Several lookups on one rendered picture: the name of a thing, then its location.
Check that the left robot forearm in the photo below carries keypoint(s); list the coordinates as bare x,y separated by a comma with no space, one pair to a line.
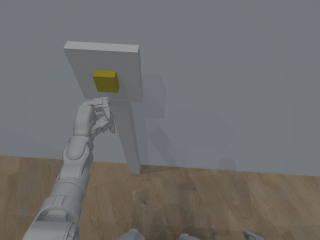
65,199

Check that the left robot shin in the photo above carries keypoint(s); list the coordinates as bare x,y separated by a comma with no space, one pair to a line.
133,230

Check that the robot left upper arm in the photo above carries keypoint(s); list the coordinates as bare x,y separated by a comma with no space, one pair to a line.
53,230

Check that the left robot hand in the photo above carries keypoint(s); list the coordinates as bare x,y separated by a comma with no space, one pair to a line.
88,123

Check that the panel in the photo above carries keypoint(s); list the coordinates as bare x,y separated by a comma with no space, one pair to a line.
124,59

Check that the right robot shin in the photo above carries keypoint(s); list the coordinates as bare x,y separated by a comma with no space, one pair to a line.
183,235

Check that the robot shin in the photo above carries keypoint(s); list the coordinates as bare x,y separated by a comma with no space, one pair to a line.
183,235
133,230

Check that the right robot hand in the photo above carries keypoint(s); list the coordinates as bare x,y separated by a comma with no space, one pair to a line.
251,236

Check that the button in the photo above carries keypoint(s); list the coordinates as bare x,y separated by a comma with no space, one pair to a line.
106,81

